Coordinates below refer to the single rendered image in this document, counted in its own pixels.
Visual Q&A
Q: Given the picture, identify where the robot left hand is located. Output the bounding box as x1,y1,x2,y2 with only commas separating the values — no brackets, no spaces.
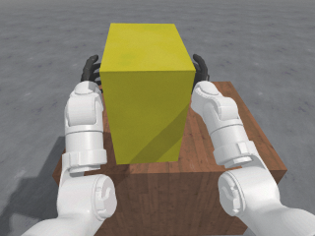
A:
80,54,103,93

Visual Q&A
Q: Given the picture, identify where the carton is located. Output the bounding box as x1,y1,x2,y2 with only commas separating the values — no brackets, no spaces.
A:
99,23,196,165

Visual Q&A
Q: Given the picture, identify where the right robot forearm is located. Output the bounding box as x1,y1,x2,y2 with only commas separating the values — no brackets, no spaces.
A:
190,81,281,199

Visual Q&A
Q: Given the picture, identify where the robot left upper arm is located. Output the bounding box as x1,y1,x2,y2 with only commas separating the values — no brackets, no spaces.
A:
21,174,117,236

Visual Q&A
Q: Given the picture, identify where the pedestal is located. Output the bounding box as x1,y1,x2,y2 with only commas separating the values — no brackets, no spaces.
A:
52,81,287,236

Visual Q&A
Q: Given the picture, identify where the robot right hand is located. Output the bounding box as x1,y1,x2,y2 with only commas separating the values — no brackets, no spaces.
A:
191,54,210,94

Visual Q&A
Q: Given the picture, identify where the left robot forearm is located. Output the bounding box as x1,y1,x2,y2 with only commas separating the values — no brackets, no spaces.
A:
56,81,107,213

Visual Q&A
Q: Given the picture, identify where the robot right upper arm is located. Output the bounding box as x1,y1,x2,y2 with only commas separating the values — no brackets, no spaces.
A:
218,165,315,236

